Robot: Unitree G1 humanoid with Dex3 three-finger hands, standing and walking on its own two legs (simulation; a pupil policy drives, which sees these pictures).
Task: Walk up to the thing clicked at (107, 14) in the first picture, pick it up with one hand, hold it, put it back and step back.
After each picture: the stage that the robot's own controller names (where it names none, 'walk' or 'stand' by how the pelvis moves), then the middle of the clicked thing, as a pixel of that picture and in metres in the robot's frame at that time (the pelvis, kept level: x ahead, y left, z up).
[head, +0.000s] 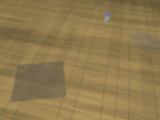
stand; (107, 18) +1.98 -0.42 -0.72
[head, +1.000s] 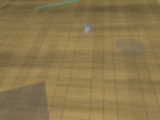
walk; (87, 28) +1.88 +0.02 -0.68
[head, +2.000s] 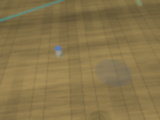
walk; (58, 51) +1.26 +0.30 -0.71
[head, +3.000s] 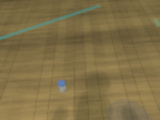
walk; (62, 86) +0.82 +0.24 -0.72
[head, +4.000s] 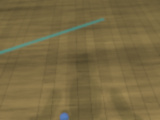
walk; out of the picture +0.53 +0.18 -0.72
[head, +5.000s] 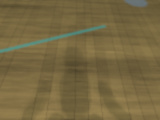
stand; out of the picture +0.39 +0.14 -0.71
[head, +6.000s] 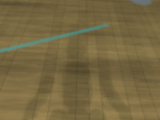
stand; out of the picture +0.36 +0.13 -0.72
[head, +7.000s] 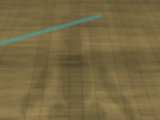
stand; out of the picture +0.35 +0.17 -0.70
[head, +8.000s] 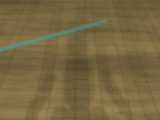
stand; out of the picture +0.37 +0.15 -0.72
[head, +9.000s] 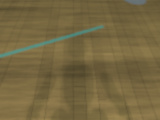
stand; out of the picture +0.32 +0.16 -0.73
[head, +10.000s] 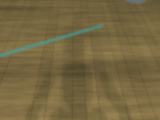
stand; out of the picture +0.33 +0.17 -0.73
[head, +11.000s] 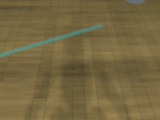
stand; out of the picture +0.32 +0.17 -0.73
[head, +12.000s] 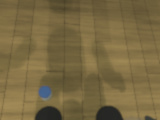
go down; (45, 93) +0.38 +0.16 -0.48
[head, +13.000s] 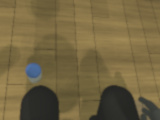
go down; (34, 73) +0.42 +0.19 -0.32
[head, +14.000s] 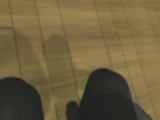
close in; out of the picture +0.41 +0.23 -0.23
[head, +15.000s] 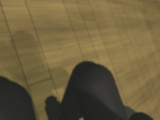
close; out of the picture +0.41 +0.24 -0.22
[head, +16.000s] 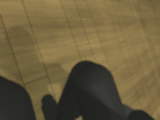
close; out of the picture +0.40 +0.25 -0.22
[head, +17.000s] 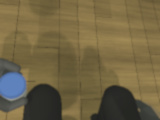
lift; (14, 89) +0.29 +0.22 -0.06
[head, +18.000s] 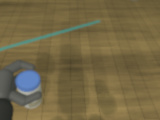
hold; (30, 90) +0.32 +0.16 +0.06
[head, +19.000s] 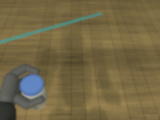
hold; (34, 92) +0.32 +0.16 +0.02
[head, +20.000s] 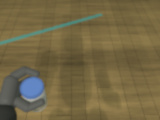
crouch; (35, 95) +0.31 +0.16 +0.02
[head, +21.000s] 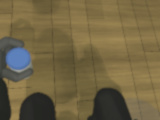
crouch; (21, 64) +0.40 +0.18 -0.09
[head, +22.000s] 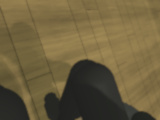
lower; out of the picture +0.42 +0.27 -0.22
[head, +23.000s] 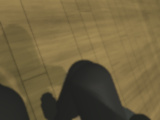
lower; out of the picture +0.41 +0.26 -0.23
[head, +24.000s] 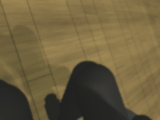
lower; out of the picture +0.40 +0.26 -0.22
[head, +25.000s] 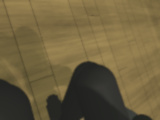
lower; out of the picture +0.40 +0.26 -0.22
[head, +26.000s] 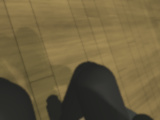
loosen; out of the picture +0.38 +0.23 -0.22
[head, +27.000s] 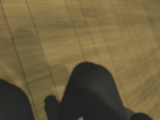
withdraw; out of the picture +0.39 +0.24 -0.23
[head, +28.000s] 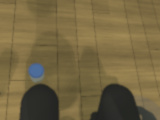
walk; (36, 73) +0.41 +0.18 -0.33
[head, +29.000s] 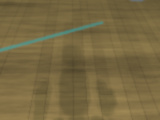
stand; out of the picture +0.33 +0.13 -0.66
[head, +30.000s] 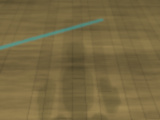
stand; out of the picture +0.35 +0.16 -0.66
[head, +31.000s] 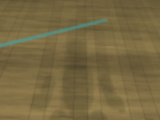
stand; out of the picture +0.35 +0.15 -0.68
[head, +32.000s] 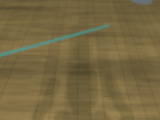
walk; out of the picture +0.35 +0.15 -0.72
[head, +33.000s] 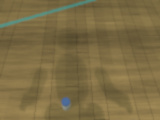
walk; (66, 104) +0.51 +0.11 -0.71
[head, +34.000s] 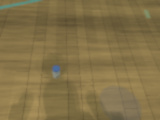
walk; (56, 71) +0.82 +0.14 -0.71
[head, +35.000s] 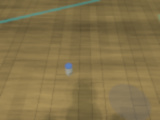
stand; (68, 69) +0.97 +0.14 -0.71
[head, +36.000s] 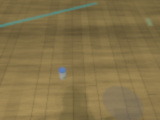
stand; (62, 73) +0.97 +0.16 -0.73
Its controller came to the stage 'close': yes
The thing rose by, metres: 0.72
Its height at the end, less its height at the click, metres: +0.00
